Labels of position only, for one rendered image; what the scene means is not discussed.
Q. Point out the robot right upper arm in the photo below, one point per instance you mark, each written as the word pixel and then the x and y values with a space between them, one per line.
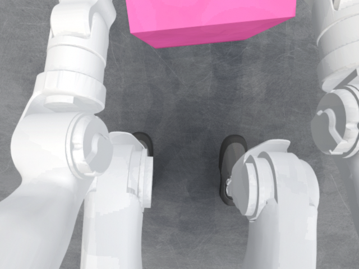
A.
pixel 335 131

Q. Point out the robot left foot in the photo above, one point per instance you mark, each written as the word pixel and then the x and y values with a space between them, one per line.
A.
pixel 146 141

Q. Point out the right robot shin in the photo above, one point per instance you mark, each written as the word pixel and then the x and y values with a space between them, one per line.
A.
pixel 276 145

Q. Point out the robot left upper arm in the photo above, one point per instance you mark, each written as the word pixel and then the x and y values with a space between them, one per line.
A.
pixel 58 155

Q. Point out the right robot forearm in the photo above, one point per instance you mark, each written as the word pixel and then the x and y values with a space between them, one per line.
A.
pixel 336 27

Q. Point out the left robot forearm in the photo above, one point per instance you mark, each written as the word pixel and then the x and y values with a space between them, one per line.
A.
pixel 72 80

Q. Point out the carton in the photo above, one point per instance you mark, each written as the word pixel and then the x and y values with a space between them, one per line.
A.
pixel 176 23

